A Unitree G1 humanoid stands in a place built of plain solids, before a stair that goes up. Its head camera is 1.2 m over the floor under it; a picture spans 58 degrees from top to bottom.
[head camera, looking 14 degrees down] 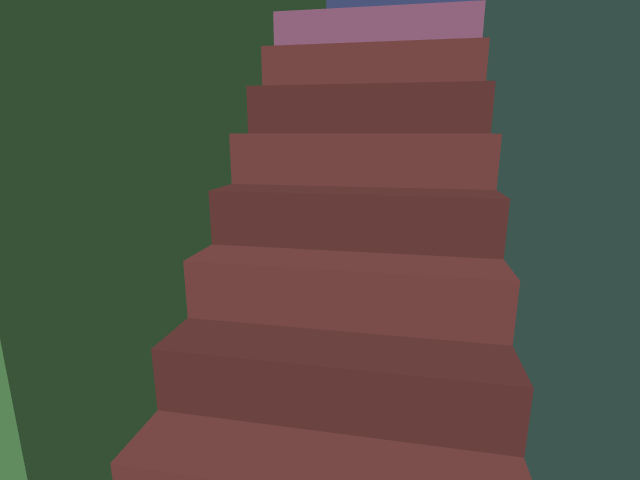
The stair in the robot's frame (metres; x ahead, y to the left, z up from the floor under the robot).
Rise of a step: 0.20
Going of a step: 0.22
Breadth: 1.02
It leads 11 degrees to the right of straight ahead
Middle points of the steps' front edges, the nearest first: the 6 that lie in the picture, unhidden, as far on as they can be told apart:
1.03 -0.02 0.60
1.24 -0.06 0.80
1.46 -0.10 1.00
1.67 -0.14 1.20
1.88 -0.18 1.39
2.09 -0.22 1.59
